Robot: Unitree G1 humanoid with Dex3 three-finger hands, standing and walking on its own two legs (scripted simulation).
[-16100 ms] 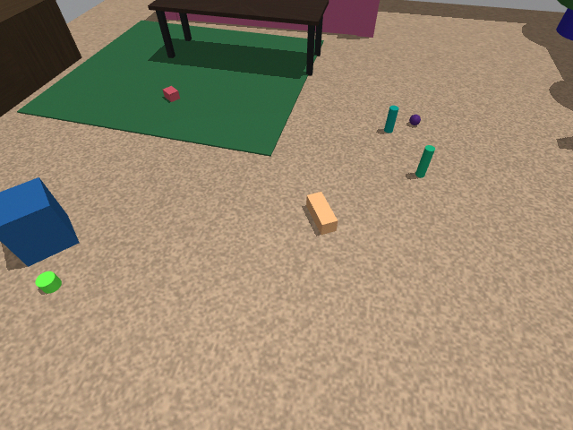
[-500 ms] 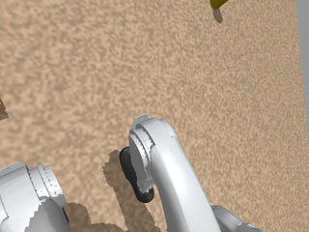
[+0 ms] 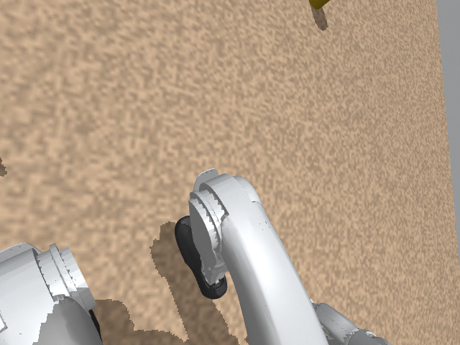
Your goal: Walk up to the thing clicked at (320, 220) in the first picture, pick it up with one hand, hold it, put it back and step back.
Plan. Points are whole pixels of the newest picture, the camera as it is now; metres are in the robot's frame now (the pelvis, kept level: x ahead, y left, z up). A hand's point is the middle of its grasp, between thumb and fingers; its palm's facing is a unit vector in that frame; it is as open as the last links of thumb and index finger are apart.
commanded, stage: close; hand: left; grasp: from above
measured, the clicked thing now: out of the picture +0.47 +0.30 -0.28
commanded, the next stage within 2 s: settle in 0.18 s
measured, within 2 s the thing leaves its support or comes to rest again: leaves its support in 0.64 s
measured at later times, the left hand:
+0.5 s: hand out of the picture +0.46 +0.29 -0.25, palm faces -0.44 -0.15 -0.89, open 11.0 cm
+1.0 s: hand out of the picture +0.46 +0.31 -0.16, palm faces -0.42 -0.11 -0.90, open 10.9 cm
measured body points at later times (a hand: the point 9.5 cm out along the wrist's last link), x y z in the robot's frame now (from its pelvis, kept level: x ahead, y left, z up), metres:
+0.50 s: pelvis +0.00 +0.00 +0.00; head +0.28 +0.13 +0.33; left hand +0.48 +0.29 -0.20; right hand +0.03 -0.25 -0.04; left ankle +0.06 +0.12 -0.28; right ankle +0.13 -0.14 -0.28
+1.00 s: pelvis +0.01 +0.00 +0.02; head +0.25 +0.11 +0.39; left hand +0.48 +0.31 -0.11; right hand +0.09 -0.27 -0.06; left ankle +0.06 +0.12 -0.28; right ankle +0.13 -0.14 -0.28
